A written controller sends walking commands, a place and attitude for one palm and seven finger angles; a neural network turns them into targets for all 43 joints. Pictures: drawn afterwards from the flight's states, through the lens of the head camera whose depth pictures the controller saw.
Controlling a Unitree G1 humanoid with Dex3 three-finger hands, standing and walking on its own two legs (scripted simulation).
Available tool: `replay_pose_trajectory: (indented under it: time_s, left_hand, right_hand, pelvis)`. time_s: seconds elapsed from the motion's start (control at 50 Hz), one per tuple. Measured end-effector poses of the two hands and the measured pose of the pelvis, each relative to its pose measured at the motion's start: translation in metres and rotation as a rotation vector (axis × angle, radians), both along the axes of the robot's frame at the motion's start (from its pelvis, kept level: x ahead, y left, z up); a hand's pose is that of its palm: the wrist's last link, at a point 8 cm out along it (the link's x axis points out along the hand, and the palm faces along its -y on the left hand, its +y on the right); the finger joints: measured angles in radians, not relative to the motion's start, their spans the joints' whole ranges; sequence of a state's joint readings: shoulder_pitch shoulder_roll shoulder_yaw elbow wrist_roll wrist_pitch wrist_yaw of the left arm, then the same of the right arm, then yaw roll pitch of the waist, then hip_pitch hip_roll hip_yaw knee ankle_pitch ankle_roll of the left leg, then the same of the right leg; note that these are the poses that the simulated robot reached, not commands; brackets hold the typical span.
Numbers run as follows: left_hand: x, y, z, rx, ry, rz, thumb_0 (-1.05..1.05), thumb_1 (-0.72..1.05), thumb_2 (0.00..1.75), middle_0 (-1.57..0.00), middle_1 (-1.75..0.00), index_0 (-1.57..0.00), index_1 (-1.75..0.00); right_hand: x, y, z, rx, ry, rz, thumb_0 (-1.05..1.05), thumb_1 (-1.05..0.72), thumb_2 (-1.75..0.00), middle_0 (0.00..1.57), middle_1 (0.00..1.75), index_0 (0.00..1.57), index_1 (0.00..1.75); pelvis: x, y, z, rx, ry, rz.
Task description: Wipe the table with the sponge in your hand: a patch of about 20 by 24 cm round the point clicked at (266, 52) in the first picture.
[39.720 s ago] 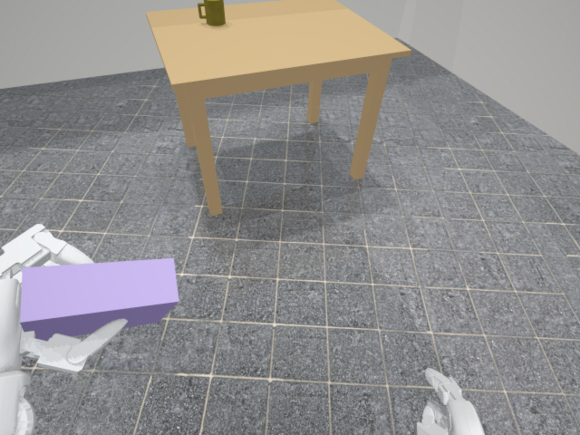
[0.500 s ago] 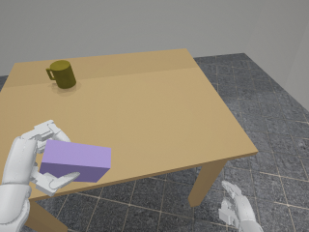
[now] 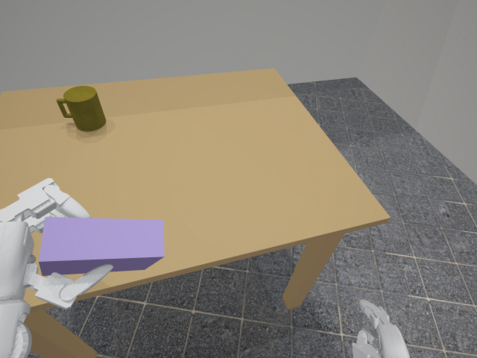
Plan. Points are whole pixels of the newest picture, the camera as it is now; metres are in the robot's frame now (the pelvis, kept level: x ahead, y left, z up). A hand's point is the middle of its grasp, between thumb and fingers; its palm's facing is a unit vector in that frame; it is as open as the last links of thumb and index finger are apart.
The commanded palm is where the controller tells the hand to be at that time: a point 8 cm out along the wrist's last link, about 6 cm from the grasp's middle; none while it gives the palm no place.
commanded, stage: step back with the hand held close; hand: left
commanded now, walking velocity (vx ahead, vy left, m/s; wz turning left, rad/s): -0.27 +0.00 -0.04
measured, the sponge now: (121, 247) +0.23 +0.18 +0.13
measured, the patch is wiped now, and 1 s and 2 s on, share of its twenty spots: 0.95 0.95 0.95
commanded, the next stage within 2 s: stop stepping back and stand still in 0.76 s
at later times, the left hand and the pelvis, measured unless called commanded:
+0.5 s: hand (34, 283) +0.16 +0.24 +0.17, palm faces +0.25 -0.89 -0.39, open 9.3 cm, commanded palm +0.10 +0.29 +0.19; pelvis -0.07 +0.02 +0.00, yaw -2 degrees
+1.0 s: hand out of the picture -0.01 +0.26 +0.17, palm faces +0.33 -0.88 -0.33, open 9.3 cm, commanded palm -0.08 +0.31 +0.19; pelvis -0.24 +0.03 +0.00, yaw +0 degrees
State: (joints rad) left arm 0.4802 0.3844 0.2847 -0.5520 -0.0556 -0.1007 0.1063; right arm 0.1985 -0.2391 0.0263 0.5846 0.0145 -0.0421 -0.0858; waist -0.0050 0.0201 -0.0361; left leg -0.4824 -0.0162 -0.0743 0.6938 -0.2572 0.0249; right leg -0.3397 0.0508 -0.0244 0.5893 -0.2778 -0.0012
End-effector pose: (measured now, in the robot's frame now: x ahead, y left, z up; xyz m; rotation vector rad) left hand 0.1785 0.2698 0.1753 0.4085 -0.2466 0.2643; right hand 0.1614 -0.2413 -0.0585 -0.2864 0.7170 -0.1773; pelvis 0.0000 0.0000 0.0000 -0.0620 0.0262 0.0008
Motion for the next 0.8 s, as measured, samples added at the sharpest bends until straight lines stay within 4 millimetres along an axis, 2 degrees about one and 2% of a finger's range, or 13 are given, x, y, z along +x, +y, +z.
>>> replay_pose_trajectory:
  time_s: [0.12,0.2,0.28,0.34,0.4,0.5,0.56,0.62,0.8]
  left_hand:
    - [-0.018,0.02,0.018,0.115,-0.067,0.019,-0.01,-0.48,1.1,-0.81,-1.41,-0.83,-1.42]
    - [-0.027,0.031,0.023,0.123,-0.054,0.095,-0.01,-0.48,1.1,-0.81,-1.41,-0.83,-1.42]
    - [-0.032,0.024,0.012,0.056,-0.023,0.109,-0.01,-0.48,1.1,-0.8,-1.41,-0.83,-1.42]
    - [-0.033,0.01,0.003,-0.001,-0.011,0.05,-0.01,-0.48,1.1,-0.8,-1.41,-0.83,-1.42]
    - [-0.036,0.0,0.002,-0.025,-0.036,-0.032,-0.01,-0.48,1.1,-0.8,-1.41,-0.83,-1.42]
    - [-0.05,0.014,0.007,0.049,-0.044,-0.076,-0.01,-0.49,1.1,-0.81,-1.41,-0.83,-1.42]
    - [-0.066,0.027,0.01,0.104,-0.005,-0.047,-0.01,-0.49,1.1,-0.81,-1.41,-0.83,-1.42]
    - [-0.088,0.031,0.014,0.095,0.006,-0.012,-0.01,-0.49,1.1,-0.81,-1.41,-0.83,-1.42]
    - [-0.161,0.007,0.014,0.026,-0.053,-0.017,-0.01,-0.49,1.1,-0.81,-1.41,-0.83,-1.42]
  right_hand:
    - [0.001,0.008,0.011,-0.024,-0.054,0.016,0.01,-0.91,-0.9,0.2,0.3,0.2,0.3]
    - [-0.005,0.017,0.008,0.008,-0.051,0.046,0.01,-0.91,-0.9,0.2,0.3,0.2,0.3]
    - [-0.017,0.022,-0.002,0.046,-0.02,0.064,0.01,-0.9,-0.9,0.2,0.3,0.2,0.3]
    - [-0.032,0.023,-0.008,0.06,0.024,0.044,0.01,-0.9,-0.9,0.2,0.3,0.2,0.3]
    - [-0.047,0.022,-0.005,0.047,0.041,0.004,0.01,-0.9,-0.9,0.2,0.3,0.2,0.3]
    - [-0.073,0.019,0.002,0.005,0.035,-0.041,0.01,-0.91,-0.9,0.2,0.3,0.2,0.3]
    - [-0.091,0.02,0.007,0.002,0.02,-0.035,0.01,-0.91,-0.9,0.2,0.3,0.2,0.3]
    - [-0.113,0.022,0.009,0.014,0.011,-0.026,0.01,-0.91,-0.9,0.2,0.3,0.2,0.3]
    - [-0.182,0.017,-0.008,0.048,0.015,-0.03,0.01,-0.9,-0.9,0.2,0.3,0.2,0.3]
  pelvis:
    - [-0.01,0.007,-0.002,0.004,0.0,-0.009]
    - [-0.016,0.006,0.003,0.004,0.015,-0.014]
    - [-0.028,0.003,0.003,-0.009,0.019,-0.031]
    - [-0.038,0.004,0.004,-0.02,0.0,-0.03]
    - [-0.044,0.007,0.003,-0.004,-0.002,-0.021]
    - [-0.066,0.016,0.001,0.019,0.008,-0.035]
    - [-0.085,0.017,0.004,0.022,0.003,-0.061]
    - [-0.103,0.019,0.007,0.01,0.0,-0.073]
    - [-0.167,0.012,0.002,-0.025,-0.031,-0.044]
